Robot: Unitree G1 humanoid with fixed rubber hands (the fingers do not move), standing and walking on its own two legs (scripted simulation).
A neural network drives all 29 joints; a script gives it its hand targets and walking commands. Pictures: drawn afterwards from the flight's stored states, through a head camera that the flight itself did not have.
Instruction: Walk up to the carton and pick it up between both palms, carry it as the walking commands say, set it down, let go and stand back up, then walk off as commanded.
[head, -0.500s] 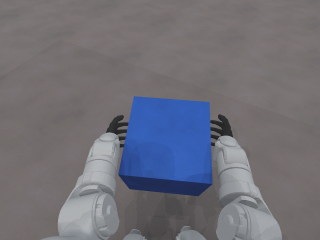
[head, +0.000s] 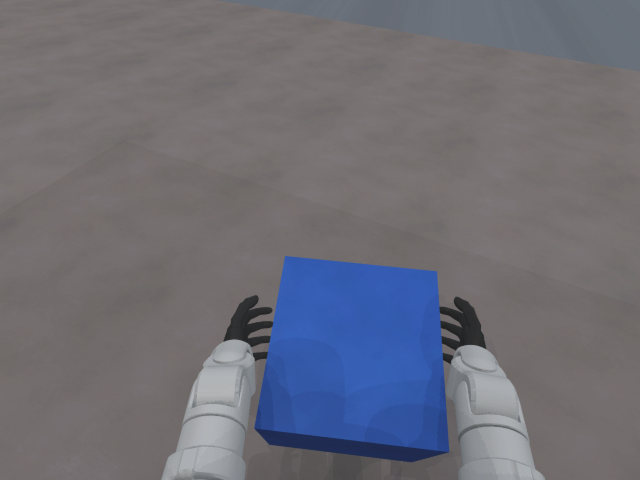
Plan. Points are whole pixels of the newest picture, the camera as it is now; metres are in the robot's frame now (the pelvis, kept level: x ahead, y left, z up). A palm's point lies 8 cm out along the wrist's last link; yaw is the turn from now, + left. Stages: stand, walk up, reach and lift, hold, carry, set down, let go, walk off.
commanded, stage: reach and lift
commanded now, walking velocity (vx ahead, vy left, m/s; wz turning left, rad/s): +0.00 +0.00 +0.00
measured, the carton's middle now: (349, 361) +0.33 -0.05 -0.06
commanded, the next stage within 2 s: hold in 1.64 s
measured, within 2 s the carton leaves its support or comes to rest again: neither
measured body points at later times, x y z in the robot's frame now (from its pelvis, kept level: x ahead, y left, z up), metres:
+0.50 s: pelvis -0.04 -0.01 +0.00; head -0.09 +0.01 +0.45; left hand +0.30 +0.12 +0.04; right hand +0.26 -0.19 +0.05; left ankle -0.02 +0.10 -0.73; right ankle +0.00 -0.13 -0.73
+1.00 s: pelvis -0.02 -0.03 +0.01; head -0.10 -0.01 +0.45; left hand +0.29 +0.14 +0.04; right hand +0.29 -0.17 +0.06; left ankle -0.02 +0.10 -0.73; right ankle +0.00 -0.13 -0.73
